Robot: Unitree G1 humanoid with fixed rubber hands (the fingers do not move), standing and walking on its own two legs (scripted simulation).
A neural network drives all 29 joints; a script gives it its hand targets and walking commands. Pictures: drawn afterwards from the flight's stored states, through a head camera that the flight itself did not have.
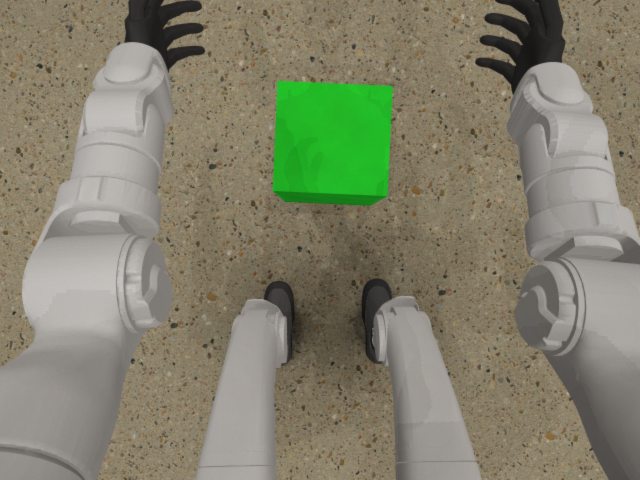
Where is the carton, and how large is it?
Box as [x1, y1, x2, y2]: [273, 81, 392, 205]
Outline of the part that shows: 277,81 273,191 285,201 369,205 386,196 392,86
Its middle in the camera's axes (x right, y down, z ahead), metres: +0.02 -0.19 +0.83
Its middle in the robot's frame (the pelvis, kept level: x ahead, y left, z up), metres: +0.53 -0.01 -0.52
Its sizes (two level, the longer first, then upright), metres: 0.210 0.200 0.250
